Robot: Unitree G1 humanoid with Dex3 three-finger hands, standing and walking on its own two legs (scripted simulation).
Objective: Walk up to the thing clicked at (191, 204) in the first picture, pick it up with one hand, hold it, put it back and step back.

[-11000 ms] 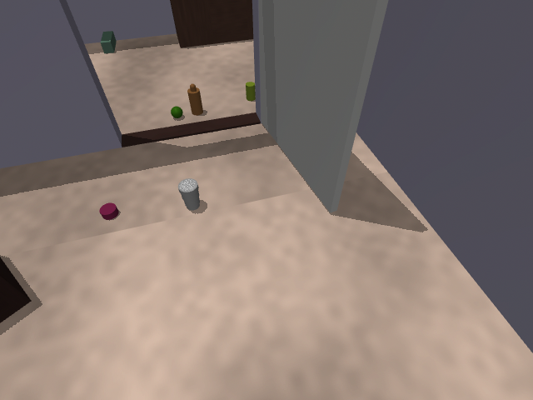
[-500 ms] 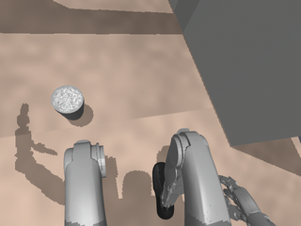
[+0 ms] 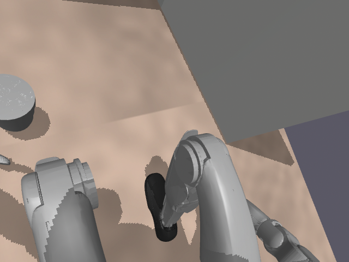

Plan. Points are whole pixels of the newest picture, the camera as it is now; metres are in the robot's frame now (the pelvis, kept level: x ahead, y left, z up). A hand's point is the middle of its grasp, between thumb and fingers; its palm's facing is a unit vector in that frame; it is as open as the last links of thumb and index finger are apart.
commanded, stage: close in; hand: left
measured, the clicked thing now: (11, 109) +0.47 +0.24 -0.22
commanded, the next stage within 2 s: rest palm in 0.38 s
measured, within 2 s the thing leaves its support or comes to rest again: leaves its support in 1.62 s
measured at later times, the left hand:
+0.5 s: hand (8, 116) +0.44 +0.24 -0.17, palm faces +0.19 -0.98 +0.02, open 17.4 cm
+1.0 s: hand (9, 112) +0.45 +0.24 -0.18, palm faces +0.24 -0.97 +0.00, open 12.0 cm
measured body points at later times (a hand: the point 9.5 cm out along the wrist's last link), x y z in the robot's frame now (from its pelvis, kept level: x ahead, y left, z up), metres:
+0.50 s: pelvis -0.01 +0.01 +0.00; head +0.22 +0.19 +0.33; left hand +0.42 +0.29 -0.17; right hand +0.13 -0.25 -0.03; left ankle +0.08 +0.11 -0.26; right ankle +0.15 -0.13 -0.26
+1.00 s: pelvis +0.00 +0.01 +0.00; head +0.24 +0.20 +0.32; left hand +0.43 +0.29 -0.18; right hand +0.14 -0.24 -0.03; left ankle +0.08 +0.11 -0.26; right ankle +0.15 -0.13 -0.26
